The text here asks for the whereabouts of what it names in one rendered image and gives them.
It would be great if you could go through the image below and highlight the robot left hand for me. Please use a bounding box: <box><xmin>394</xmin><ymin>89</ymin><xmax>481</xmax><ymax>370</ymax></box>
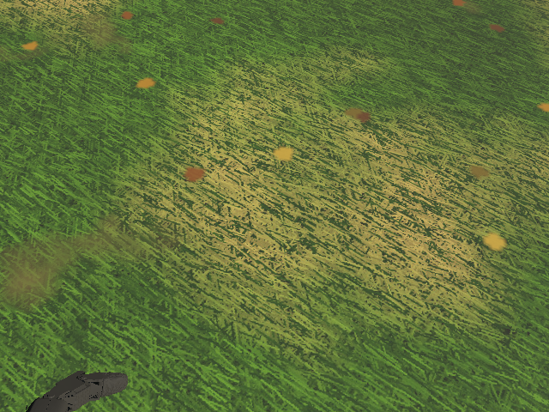
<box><xmin>26</xmin><ymin>371</ymin><xmax>128</xmax><ymax>412</ymax></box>

